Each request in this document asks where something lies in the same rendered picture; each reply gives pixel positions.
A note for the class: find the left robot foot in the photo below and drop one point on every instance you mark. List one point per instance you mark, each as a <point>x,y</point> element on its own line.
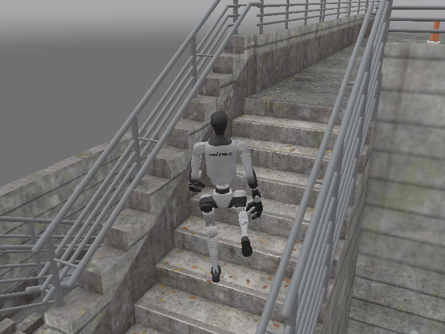
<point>216,276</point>

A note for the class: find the robot left forearm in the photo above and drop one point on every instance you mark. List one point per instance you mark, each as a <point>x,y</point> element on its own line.
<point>192,182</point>

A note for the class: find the robot right forearm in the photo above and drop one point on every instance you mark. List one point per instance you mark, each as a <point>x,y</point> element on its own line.
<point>254,188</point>

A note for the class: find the robot right hand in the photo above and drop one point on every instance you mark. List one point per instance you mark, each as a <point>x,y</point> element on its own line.
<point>258,208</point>

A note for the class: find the right robot foot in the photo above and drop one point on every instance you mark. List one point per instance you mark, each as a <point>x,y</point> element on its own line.
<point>246,247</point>

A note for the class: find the robot right upper arm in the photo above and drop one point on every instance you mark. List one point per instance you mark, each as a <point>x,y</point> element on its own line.
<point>242,147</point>

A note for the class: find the robot left upper arm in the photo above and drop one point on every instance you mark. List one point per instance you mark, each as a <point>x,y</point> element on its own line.
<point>198,150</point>

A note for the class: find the robot foot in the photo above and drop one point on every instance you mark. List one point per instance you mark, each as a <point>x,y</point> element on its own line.
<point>246,247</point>
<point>216,276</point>

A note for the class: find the robot left hand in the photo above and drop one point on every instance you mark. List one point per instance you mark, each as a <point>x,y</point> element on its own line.
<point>198,184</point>

